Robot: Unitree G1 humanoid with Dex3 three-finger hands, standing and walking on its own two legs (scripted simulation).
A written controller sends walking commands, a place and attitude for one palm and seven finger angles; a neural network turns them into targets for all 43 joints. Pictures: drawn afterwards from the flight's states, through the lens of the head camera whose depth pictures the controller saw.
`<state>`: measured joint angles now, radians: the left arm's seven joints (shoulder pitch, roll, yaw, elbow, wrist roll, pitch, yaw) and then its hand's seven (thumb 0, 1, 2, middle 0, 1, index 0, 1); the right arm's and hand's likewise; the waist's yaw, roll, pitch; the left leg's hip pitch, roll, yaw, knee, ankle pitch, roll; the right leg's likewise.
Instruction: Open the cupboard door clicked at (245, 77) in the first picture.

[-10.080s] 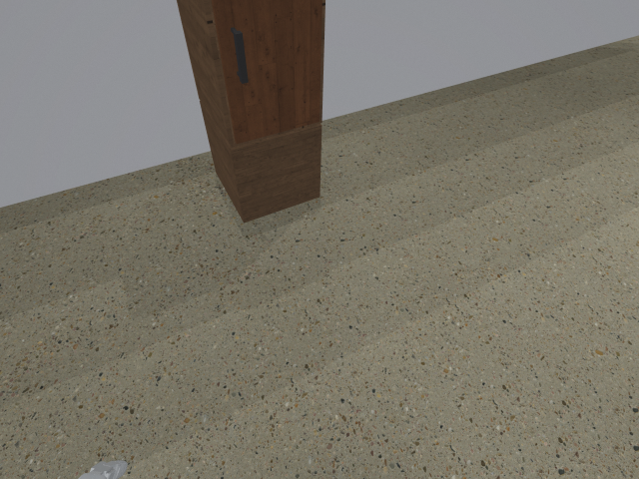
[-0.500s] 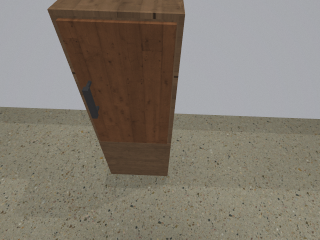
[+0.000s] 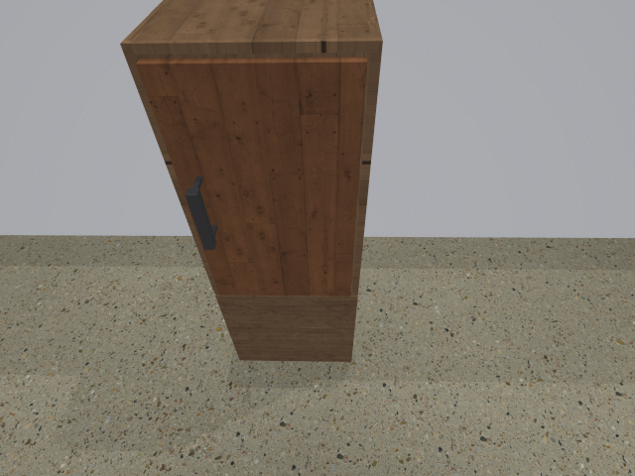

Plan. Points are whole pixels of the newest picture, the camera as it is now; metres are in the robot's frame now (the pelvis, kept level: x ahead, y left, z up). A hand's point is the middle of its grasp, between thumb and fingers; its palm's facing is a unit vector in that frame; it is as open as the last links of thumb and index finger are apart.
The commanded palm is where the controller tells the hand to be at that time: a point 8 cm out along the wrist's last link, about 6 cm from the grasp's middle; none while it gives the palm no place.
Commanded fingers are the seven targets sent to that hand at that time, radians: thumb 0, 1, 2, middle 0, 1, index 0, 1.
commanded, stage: look again from close up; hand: left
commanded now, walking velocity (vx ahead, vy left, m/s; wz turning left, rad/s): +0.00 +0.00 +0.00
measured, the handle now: (204, 213) +0.58 +0.26 -0.03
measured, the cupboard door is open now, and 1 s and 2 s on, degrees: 0 0 0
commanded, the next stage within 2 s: raise the hand with hooked fingers in 0.06 s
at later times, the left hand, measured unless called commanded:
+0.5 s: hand (202, 422) +0.20 +0.16 -0.03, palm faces -0.02 -1.00 -0.02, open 8.1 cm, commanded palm +0.13 +0.24 -0.06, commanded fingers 0.00 0.48 0.72 -0.23 -0.57 -0.23 -0.57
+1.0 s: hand (170, 419) +0.20 +0.21 -0.05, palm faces +0.02 -1.00 -0.05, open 11.1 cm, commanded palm +0.17 +0.27 -0.04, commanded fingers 0.00 -0.10 0.47 -0.27 -0.94 -0.27 -0.94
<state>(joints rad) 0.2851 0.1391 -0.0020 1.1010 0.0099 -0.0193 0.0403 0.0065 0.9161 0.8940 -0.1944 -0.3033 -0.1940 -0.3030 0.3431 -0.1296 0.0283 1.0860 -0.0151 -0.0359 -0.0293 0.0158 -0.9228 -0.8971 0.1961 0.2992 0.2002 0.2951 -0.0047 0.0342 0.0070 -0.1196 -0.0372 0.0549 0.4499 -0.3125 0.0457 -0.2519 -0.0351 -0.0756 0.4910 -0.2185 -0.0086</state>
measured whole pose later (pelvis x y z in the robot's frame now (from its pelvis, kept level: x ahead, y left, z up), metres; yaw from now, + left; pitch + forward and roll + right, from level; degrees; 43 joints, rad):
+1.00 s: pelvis -0.03 -0.02 -0.09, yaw +1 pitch +17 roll -2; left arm 0.28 0.30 0.32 0.12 -0.35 -0.35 -0.40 0.00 0.12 0.56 -0.25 -0.81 -0.25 -0.81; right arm 0.26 -0.21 0.03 0.56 0.03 -0.22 -0.03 0.02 -0.91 -0.90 0.20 0.30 0.21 0.30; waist -0.02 0.02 -0.12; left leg -0.88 0.02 -0.01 1.17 -0.58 0.01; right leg -0.95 -0.02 -0.14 1.09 -0.43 -0.06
